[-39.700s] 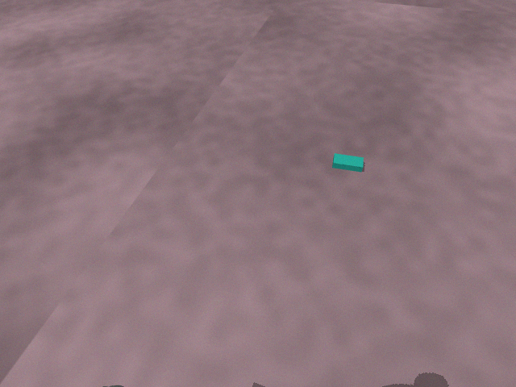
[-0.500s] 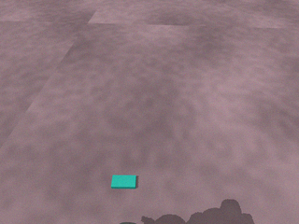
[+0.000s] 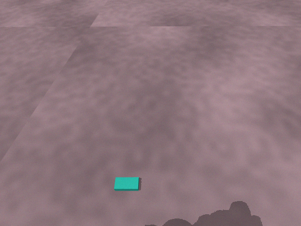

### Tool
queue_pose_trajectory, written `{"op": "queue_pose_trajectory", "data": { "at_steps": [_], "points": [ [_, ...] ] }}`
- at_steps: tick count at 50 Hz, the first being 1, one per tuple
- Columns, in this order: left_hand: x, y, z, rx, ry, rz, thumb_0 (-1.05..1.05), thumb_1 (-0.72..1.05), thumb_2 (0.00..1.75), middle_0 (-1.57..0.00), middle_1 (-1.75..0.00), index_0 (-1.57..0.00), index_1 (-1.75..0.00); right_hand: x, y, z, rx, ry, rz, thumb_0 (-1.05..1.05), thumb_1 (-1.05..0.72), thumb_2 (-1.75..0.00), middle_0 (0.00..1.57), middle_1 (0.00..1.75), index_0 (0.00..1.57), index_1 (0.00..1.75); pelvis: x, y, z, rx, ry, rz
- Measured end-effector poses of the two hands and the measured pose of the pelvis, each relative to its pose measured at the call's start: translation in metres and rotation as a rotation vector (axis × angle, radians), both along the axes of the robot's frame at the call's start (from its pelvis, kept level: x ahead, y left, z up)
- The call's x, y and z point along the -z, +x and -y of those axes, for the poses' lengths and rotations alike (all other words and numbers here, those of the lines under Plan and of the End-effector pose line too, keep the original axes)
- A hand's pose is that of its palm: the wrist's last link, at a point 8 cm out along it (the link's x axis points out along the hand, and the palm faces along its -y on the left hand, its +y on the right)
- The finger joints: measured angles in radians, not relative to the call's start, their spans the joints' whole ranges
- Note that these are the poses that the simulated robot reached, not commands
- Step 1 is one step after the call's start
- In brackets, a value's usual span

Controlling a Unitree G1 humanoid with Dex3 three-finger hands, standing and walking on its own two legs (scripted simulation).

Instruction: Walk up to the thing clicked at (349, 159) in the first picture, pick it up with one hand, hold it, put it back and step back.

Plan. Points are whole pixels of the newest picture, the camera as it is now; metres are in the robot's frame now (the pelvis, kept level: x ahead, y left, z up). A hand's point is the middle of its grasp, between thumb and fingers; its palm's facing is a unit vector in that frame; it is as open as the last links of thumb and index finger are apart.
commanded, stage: stand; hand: left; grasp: from above
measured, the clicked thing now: (127, 183) +0.46 +0.24 -0.76
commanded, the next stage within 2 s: step back in 1.46 s
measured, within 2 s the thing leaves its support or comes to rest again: neither
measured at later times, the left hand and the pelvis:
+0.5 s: hand out of the picture +0.10 +0.23 -0.15, palm faces +0.01 -0.94 -0.34, open 7.4 cm; pelvis +0.02 -0.01 +0.00, yaw -1 degrees
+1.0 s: hand out of the picture +0.09 +0.23 -0.15, palm faces -0.01 -0.94 -0.34, open 7.4 cm; pelvis +0.01 -0.02 +0.00, yaw -1 degrees
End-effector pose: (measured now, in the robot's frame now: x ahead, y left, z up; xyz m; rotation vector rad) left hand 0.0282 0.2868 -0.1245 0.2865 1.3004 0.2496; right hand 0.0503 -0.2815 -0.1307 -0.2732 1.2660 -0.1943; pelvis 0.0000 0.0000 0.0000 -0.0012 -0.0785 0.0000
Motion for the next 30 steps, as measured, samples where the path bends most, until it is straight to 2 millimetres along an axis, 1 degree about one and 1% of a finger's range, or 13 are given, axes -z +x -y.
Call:
{"op": "queue_pose_trajectory", "data": {
  "at_steps": [12, 22, 26, 30],
  "points": [
    [-0.001, 0.029, 0.011, 0.019, -0.015, 0.025, 0.00, 0.91, 0.90, -0.20, -0.30, -0.20, -0.30, -0.002, 0.007, 0.010, -0.001, -0.008, -0.012, 0.00, -0.90, -0.90, 0.20, 0.30, 0.20, 0.30, -0.002, 0.009, 0.007, 0.004, 0.000, -0.012],
    [-0.006, 0.055, 0.013, 0.034, -0.011, 0.066, 0.00, 0.91, 0.90, -0.20, -0.30, -0.20, -0.30, -0.004, 0.022, 0.014, -0.003, -0.011, 0.014, 0.00, -0.90, -0.90, 0.20, 0.30, 0.20, 0.30, -0.003, 0.016, 0.010, 0.010, 0.002, -0.012],
    [-0.008, 0.061, 0.013, 0.040, -0.009, 0.081, 0.00, 0.91, 0.90, -0.20, -0.30, -0.20, -0.30, -0.005, 0.027, 0.015, -0.006, -0.011, 0.024, 0.00, -0.90, -0.90, 0.20, 0.30, 0.20, 0.30, -0.003, 0.016, 0.011, 0.009, 0.001, -0.013],
    [-0.008, 0.063, 0.013, 0.044, -0.008, 0.080, 0.00, 0.91, 0.90, -0.20, -0.30, -0.20, -0.30, -0.006, 0.028, 0.016, -0.006, -0.012, 0.025, 0.00, -0.90, -0.90, 0.20, 0.30, 0.20, 0.30, -0.003, 0.017, 0.012, 0.011, 0.001, -0.016]
  ]
}}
